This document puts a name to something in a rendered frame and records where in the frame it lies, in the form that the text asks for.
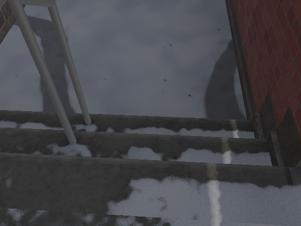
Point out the stairs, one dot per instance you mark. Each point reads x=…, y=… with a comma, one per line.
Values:
x=200, y=140

